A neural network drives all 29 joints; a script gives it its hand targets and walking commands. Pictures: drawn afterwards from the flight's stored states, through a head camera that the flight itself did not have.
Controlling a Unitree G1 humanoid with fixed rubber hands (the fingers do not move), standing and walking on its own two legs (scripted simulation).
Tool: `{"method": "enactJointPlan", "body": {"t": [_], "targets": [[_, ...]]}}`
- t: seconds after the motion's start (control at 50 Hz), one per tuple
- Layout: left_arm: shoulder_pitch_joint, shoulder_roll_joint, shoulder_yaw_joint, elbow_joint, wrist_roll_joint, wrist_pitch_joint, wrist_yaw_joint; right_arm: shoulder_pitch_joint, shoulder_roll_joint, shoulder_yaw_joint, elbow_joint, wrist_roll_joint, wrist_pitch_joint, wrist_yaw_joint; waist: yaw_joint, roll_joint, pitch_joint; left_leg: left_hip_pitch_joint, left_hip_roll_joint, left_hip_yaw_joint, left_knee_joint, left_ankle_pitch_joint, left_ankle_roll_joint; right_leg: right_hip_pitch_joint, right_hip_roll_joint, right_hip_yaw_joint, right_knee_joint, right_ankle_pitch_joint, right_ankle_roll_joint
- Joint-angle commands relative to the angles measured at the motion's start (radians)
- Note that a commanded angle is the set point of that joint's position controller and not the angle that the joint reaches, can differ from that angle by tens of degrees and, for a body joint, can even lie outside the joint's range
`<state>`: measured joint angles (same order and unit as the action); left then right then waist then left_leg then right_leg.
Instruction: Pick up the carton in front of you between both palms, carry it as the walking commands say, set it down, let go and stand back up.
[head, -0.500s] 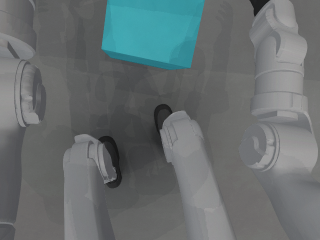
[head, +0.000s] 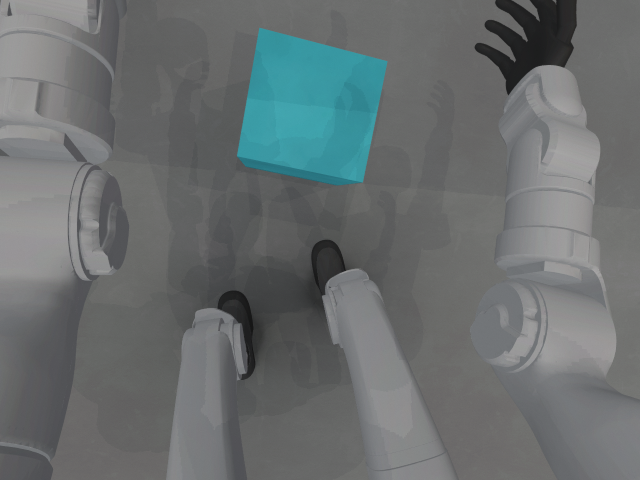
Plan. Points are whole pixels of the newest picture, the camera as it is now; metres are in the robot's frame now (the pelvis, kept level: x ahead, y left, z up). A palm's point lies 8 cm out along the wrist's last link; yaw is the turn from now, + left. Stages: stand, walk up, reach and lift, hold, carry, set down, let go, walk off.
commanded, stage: let go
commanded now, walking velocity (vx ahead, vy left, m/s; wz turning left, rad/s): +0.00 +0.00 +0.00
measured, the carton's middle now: (305, 122) +0.51 -0.13 -0.49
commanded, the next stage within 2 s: stand in 1.56 s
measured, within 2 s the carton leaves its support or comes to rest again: neither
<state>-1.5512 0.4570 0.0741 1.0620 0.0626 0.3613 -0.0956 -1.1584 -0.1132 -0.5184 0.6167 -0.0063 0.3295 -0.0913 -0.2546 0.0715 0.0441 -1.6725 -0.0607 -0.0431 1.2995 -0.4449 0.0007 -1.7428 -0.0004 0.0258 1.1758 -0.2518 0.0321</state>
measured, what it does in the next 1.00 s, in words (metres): rises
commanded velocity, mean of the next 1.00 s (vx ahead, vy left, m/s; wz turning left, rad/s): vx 0.00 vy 0.00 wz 0.00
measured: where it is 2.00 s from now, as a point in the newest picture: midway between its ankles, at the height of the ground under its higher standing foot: (288, 323)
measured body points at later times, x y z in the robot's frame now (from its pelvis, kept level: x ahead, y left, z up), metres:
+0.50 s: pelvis +0.05 -0.04 +0.11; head +0.26 -0.05 +0.51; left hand +0.45 +0.11 +0.01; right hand +0.35 -0.29 +0.01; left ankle +0.05 +0.11 -0.58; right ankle +0.12 -0.13 -0.58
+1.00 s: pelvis +0.10 +0.00 +0.16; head +0.17 +0.00 +0.60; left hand +0.33 +0.21 +0.07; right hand +0.27 -0.24 +0.08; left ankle +0.05 +0.11 -0.58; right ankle +0.12 -0.13 -0.58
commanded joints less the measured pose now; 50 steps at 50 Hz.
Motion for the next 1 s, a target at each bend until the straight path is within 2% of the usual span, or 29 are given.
{"method": "enactJointPlan", "body": {"t": [0.0,0.1,0.16,0.2,0.26,0.34,0.4,0.48,0.54,0.64,0.72,0.82,0.88,0.98], "targets": [[-0.222,0.034,0.061,-0.099,0.043,-0.034,0.002,-0.123,-0.094,0.0,-0.115,-0.039,-0.031,0.023,-0.077,0.15,-1.091,0.54,-0.049,0.04,-0.194,0.26,-0.015,0.753,0.059,-0.159,-0.081,0.428,0.039],[0.003,-0.07,0.157,-0.212,0.11,-0.075,0.072,0.078,-0.079,0.037,-0.18,-0.09,-0.071,0.088,-0.053,0.117,-1.197,0.629,-0.06,0.033,-0.277,0.447,-0.032,0.963,0.064,-0.148,-0.137,0.604,0.025],[0.172,-0.163,0.201,-0.323,0.142,-0.101,0.13,0.217,-0.084,0.083,-0.219,-0.107,-0.095,0.138,-0.024,0.107,-1.183,0.697,-0.069,0.035,-0.337,0.501,-0.041,1.045,0.064,-0.127,-0.18,0.633,0.011],[0.282,-0.214,0.214,-0.405,0.153,-0.12,0.175,0.3,-0.108,0.116,-0.236,-0.115,-0.112,0.165,-0.006,0.095,-1.135,0.723,-0.073,0.038,-0.388,0.474,-0.045,1.089,0.065,-0.113,-0.218,0.6,0.001],[0.431,-0.279,0.203,-0.504,0.142,-0.15,0.229,0.422,-0.139,0.174,-0.23,-0.105,-0.141,0.198,0.008,0.062,-1.029,0.741,-0.071,0.042,-0.475,0.361,-0.046,1.157,0.059,-0.095,-0.284,0.518,-0.012],[0.611,-0.322,0.182,-0.576,0.116,-0.185,0.255,0.586,-0.158,0.268,-0.206,-0.067,-0.176,0.224,0.03,0.024,-0.857,0.77,-0.058,0.05,-0.564,0.178,-0.042,1.248,0.041,-0.067,-0.373,0.366,-0.018],[0.743,-0.325,0.165,-0.583,0.099,-0.215,0.255,0.704,-0.165,0.333,-0.198,-0.042,-0.204,0.232,0.049,-0.018,-0.733,0.791,-0.05,0.061,-0.608,0.091,-0.034,1.324,0.032,-0.043,-0.434,0.267,-0.014],[0.905,-0.302,0.141,-0.549,0.069,-0.261,0.236,0.858,-0.168,0.405,-0.22,-0.006,-0.24,0.221,0.069,-0.083,-0.616,0.825,-0.039,0.066,-0.639,0.066,-0.017,1.44,0.02,0.0,-0.5,0.206,-0.003],[1.028,-0.283,0.127,-0.522,0.054,-0.296,0.22,0.965,-0.161,0.446,-0.26,0.018,-0.264,0.203,0.087,-0.125,-0.564,0.859,-0.037,0.064,-0.66,0.086,-0.006,1.53,0.012,0.026,-0.53,0.245,0.009],[1.232,-0.259,0.111,-0.521,0.045,-0.335,0.193,1.151,-0.15,0.488,-0.352,0.032,-0.284,0.181,0.12,-0.16,-0.5,0.933,-0.031,0.046,-0.721,0.125,0.008,1.674,0.002,0.048,-0.554,0.414,0.02],[1.348,-0.25,0.093,-0.546,0.04,-0.35,0.178,1.252,-0.159,0.502,-0.387,0.04,-0.29,0.17,0.145,-0.132,-0.404,1.044,-0.017,0.036,-0.775,0.151,0.009,1.701,0.009,0.042,-0.592,0.423,0.019],[1.453,-0.236,0.063,-0.584,0.029,-0.357,0.153,1.315,-0.174,0.5,-0.366,0.049,-0.289,0.166,0.174,-0.053,-0.273,1.195,0.004,0.026,-0.836,0.197,-0.004,1.686,0.03,0.022,-0.649,0.346,0.006],[1.511,-0.233,0.041,-0.607,0.011,-0.356,0.134,1.325,-0.185,0.488,-0.329,0.047,-0.29,0.166,0.189,-0.014,-0.223,1.268,0.021,0.016,-0.868,0.27,-0.017,1.69,0.048,0.005,-0.67,0.337,-0.003],[1.634,-0.228,0.006,-0.65,-0.022,-0.346,0.1,1.363,-0.198,0.465,-0.282,0.026,-0.29,0.164,0.206,-0.005,-0.184,1.371,0.041,-0.001,-0.911,0.443,-0.032,1.72,0.071,-0.013,-0.698,0.39,-0.013]]}}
